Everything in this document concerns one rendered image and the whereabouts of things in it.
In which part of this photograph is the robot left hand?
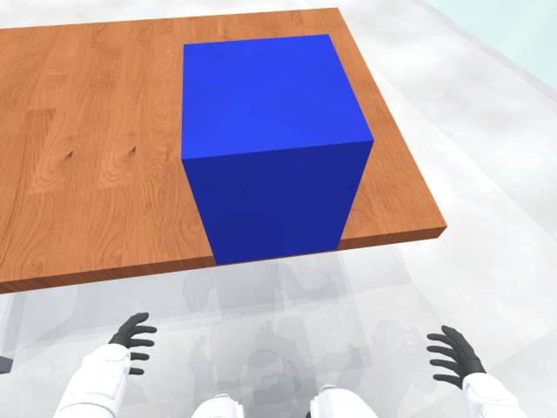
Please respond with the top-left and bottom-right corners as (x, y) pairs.
(108, 313), (157, 375)

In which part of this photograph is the left robot thigh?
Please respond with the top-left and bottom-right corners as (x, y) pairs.
(192, 397), (245, 418)

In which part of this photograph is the carton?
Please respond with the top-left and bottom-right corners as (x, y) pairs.
(181, 34), (374, 265)

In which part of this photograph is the table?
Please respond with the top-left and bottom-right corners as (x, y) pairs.
(0, 7), (447, 374)

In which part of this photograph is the right robot forearm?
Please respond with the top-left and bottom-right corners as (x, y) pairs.
(462, 373), (527, 418)

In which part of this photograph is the left robot forearm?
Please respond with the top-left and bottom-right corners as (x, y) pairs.
(54, 344), (131, 418)

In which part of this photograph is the robot thigh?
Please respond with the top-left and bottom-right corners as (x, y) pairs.
(192, 397), (245, 418)
(310, 388), (378, 418)

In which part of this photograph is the right robot thigh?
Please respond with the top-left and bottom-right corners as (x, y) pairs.
(310, 388), (378, 418)

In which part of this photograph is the robot right hand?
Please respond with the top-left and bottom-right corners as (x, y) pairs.
(426, 325), (487, 390)

